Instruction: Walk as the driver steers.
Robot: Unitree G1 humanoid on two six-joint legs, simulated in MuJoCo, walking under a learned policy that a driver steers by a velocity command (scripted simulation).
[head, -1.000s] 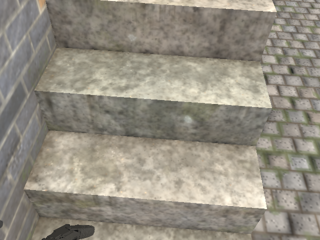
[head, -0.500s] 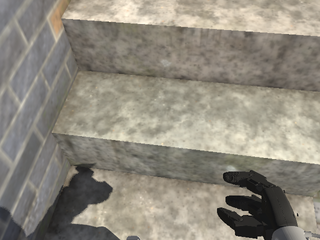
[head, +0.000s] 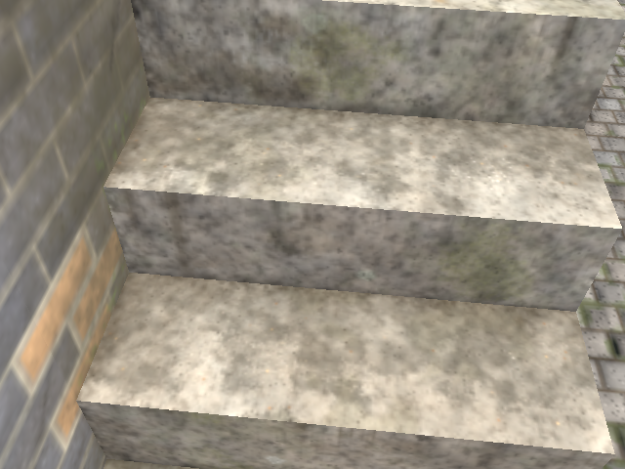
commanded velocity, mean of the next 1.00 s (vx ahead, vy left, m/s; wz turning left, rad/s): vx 1.00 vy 0.00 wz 0.00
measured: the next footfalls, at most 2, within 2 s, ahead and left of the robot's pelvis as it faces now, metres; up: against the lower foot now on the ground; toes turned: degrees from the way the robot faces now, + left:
left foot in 0.24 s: +0.33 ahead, +0.09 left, +0.20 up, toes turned +0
right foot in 0.64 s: +0.52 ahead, -0.13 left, +0.39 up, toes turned -4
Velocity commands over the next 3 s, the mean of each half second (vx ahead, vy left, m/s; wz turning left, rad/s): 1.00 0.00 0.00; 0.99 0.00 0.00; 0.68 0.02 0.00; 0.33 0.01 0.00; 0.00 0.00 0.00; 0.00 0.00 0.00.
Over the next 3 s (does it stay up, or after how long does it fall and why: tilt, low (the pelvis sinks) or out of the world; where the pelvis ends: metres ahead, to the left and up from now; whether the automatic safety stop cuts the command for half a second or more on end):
stays up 1.25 -0.08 1.04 its command is cut before an obstacle after 1.9 s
